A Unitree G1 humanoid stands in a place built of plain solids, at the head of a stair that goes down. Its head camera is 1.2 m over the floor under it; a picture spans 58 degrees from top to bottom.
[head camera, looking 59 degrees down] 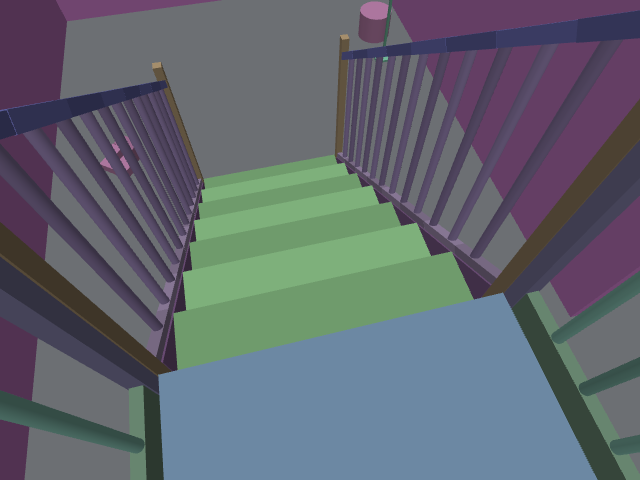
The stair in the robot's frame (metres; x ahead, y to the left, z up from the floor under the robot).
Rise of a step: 0.20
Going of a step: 0.26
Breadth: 1.02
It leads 14 degrees to the left of straight ahead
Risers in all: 8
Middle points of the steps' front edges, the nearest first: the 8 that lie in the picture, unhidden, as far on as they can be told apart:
0.41 -0.06 0.00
0.67 0.01 -0.19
0.92 0.07 -0.39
1.18 0.13 -0.58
1.44 0.19 -0.78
1.69 0.26 -0.97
1.95 0.32 -1.17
2.20 0.38 -1.37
